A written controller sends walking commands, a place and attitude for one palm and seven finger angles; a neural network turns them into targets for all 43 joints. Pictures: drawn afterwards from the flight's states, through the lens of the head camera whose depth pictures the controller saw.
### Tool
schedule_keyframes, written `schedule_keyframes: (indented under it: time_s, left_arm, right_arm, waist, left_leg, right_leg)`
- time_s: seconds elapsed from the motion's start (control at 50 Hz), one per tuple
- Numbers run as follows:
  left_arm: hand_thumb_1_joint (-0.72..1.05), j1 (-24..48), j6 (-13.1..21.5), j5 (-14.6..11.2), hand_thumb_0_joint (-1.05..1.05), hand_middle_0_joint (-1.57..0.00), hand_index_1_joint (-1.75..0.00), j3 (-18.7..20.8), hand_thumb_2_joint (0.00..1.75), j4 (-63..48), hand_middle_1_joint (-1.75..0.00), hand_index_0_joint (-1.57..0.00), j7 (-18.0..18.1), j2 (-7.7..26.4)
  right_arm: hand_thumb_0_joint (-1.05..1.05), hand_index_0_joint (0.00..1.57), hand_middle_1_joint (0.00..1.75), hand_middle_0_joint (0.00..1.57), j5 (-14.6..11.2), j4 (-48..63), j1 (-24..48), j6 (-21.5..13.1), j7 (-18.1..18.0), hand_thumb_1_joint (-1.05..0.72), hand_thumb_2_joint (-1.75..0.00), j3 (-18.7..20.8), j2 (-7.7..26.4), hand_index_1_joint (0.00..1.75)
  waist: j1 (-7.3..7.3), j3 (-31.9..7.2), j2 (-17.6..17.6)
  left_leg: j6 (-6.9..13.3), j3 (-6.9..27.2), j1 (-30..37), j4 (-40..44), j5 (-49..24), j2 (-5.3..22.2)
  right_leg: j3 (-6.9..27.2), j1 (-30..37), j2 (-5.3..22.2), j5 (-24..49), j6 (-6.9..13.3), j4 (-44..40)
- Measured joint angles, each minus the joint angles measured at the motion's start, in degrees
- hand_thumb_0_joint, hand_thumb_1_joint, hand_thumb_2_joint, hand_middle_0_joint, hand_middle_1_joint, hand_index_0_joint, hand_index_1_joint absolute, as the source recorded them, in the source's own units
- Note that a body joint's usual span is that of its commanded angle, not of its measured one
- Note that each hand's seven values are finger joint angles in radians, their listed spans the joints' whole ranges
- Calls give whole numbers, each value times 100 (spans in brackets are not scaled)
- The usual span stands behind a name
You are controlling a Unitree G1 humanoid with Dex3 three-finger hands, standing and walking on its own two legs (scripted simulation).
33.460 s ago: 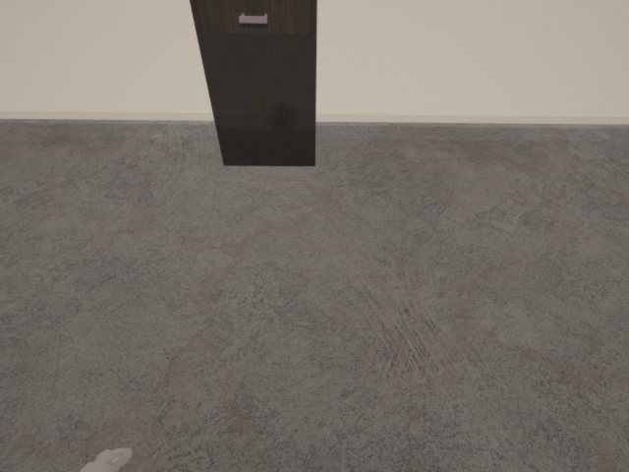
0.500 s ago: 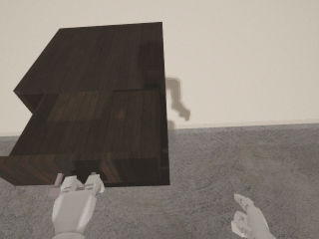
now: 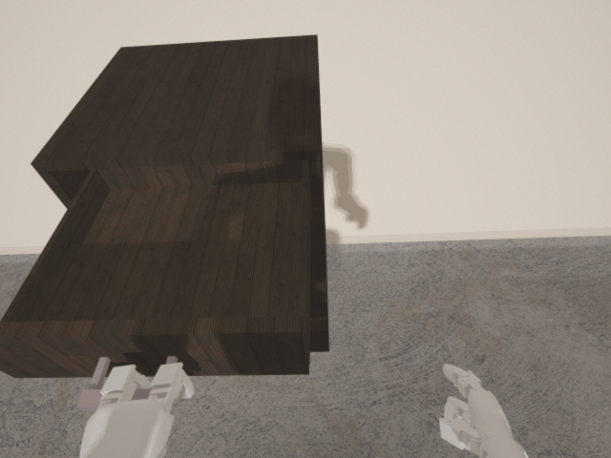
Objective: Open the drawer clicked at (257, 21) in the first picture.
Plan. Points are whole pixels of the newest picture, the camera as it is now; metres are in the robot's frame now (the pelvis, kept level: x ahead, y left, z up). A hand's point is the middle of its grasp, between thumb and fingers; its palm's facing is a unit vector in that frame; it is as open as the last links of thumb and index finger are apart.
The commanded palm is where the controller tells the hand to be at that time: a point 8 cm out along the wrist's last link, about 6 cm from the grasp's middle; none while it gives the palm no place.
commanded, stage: pull the drawer open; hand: left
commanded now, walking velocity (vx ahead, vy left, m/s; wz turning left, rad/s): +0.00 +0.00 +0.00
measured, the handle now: (131, 382) +0.20 +0.25 +0.01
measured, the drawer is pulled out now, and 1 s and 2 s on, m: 0.30 0.30 0.30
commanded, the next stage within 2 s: open the thumb to release the handle in 0.20 s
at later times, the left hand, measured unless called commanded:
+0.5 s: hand (158, 430) +0.15 +0.21 -0.01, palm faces +0.02 -0.11 -0.99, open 6.1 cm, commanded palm +0.11 +0.21 +0.04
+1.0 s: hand (157, 437) +0.14 +0.21 -0.01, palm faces +0.01 -0.10 -0.99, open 13.6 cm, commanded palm +0.12 +0.21 +0.04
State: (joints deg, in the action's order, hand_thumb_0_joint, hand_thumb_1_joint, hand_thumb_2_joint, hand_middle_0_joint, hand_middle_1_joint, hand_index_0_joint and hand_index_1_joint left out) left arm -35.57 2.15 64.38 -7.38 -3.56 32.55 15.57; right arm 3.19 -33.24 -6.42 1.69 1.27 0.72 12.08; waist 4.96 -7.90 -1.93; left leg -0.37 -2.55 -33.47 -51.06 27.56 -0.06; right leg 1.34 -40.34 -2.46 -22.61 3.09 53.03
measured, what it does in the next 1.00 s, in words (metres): stands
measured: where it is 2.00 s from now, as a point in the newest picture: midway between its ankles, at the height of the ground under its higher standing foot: outside the picture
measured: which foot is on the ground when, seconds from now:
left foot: down 0.00-1.00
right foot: down 0.00-1.00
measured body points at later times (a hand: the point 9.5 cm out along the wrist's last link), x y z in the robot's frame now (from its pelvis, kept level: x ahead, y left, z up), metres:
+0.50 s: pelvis +0.01 +0.01 -0.01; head +0.05 -0.03 +0.44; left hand +0.15 +0.21 +0.04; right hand +0.22 -0.20 -0.11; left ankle -0.02 +0.13 -0.69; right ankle +0.04 -0.08 -0.69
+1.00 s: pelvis +0.00 +0.00 +0.00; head +0.03 -0.03 +0.45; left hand +0.14 +0.21 +0.04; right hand +0.22 -0.21 -0.10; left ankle -0.02 +0.13 -0.69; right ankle +0.04 -0.08 -0.69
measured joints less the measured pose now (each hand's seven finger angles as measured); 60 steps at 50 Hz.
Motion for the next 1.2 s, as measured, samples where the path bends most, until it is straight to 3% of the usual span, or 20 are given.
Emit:
schedule_keyframes:
  time_s: [0.3, 0.38, 0.44, 0.64, 0.78, 0.86, 1.0, 1.2]
  left_arm:
    - [72, -577, 170, -128, 4, -25, -134, 173, 75, -485, -128, -41, -171, 50]
    - [73, -284, 129, 103, 3, -29, -134, 52, 78, -318, -129, -41, 68, 114]
    - [70, -119, 45, 107, 2, -32, -134, -23, 78, -277, -130, -42, 171, 28]
    - [26, -32, -388, -48, 1, -33, -129, -237, 62, -200, -128, -40, 22, -190]
    - [-18, 22, -374, -32, 1, -30, -124, -233, 44, -164, -123, -35, -44, -124]
    - [-34, 61, -288, -22, 0, -28, -122, -195, 37, -97, -121, -33, -53, -51]
    - [-46, 349, -287, 30, 0, -29, -121, -210, 31, 127, -120, -33, 24, -4]
    - [-49, 720, -398, -19, 0, -31, -122, -237, 30, 448, -120, -34, 46, -53]
  right_arm:
    - [2, 20, 30, 20, 36, 163, -179, -34, 171, -91, -90, -45, 15, 30]
    - [2, 20, 30, 20, 138, 168, -174, -59, 136, -91, -90, 51, 95, 30]
    - [2, 20, 30, 20, 131, 139, -149, -61, 118, -91, -90, 104, 123, 30]
    - [2, 20, 30, 20, -13, 132, -177, -18, 83, -91, -90, -21, 4, 30]
    - [2, 20, 30, 20, -32, 207, -141, -45, 100, -91, -90, -85, 2, 30]
    - [2, 20, 30, 20, -24, 201, -101, -44, 64, -91, -90, -79, 35, 30]
    - [1, 20, 30, 20, 11, 103, -65, -35, -44, -91, -90, -4, 102, 30]
    - [2, 20, 30, 20, -41, -122, -57, 15, -161, -91, -90, 11, 48, 30]
  waist:
    - [-117, -64, 22]
    - [-99, -66, -26]
    - [-37, -61, -50]
    - [3, -143, -113]
    - [22, -63, -58]
    - [19, -23, -45]
    - [11, 80, -54]
    - [-30, 72, -42]
  left_leg:
    - [20, -84, -43, -115, 148, 51]
    - [42, -5, -289, -299, 200, 5]
    - [54, -7, -416, -404, 234, -13]
    - [50, 19, -200, -255, 176, -43]
    - [8, 86, -63, -144, 84, -19]
    - [-6, 103, -16, -104, 49, -10]
    - [-12, 158, -29, -72, -17, -21]
    - [-9, 133, -21, 14, -82, -36]
  right_leg:
    - [82, -77, -67, -93, -17, 99]
    - [6, -266, -9, -156, -42, 234]
    - [8, -392, 9, -187, -51, 335]
    - [-8, -182, 38, -171, -50, 233]
    - [-73, -16, 21, -85, -5, 94]
    - [-90, 40, 13, -50, 7, 46]
    - [-140, 60, 30, 9, 12, -17]
    - [-110, 53, 40, 70, 3, -79]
